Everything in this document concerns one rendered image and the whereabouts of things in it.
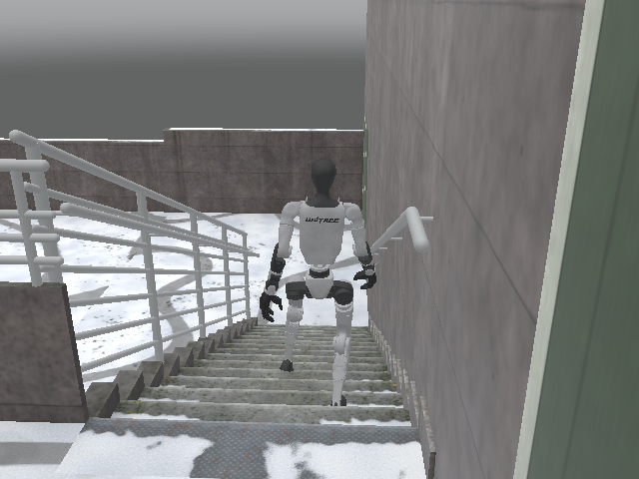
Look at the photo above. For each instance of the robot right thigh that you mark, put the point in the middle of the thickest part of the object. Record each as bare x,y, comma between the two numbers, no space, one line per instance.
343,302

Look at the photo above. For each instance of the left robot upper arm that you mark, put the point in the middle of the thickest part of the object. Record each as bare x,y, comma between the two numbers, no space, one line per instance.
289,212

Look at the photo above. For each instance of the left robot hand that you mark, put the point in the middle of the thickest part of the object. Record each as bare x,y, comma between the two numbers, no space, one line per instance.
265,300

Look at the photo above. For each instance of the robot left forearm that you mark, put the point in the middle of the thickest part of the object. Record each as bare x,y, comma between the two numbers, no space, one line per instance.
275,273

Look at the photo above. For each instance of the robot right forearm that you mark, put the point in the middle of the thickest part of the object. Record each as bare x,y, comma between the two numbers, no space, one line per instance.
367,262

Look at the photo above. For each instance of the humanoid robot torso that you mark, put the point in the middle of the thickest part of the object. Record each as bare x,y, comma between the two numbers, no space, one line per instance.
321,231

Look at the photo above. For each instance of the right robot hand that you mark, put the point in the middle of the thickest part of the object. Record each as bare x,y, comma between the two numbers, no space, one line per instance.
362,275

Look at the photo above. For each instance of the right robot upper arm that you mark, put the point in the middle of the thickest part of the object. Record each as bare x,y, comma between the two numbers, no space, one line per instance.
353,214

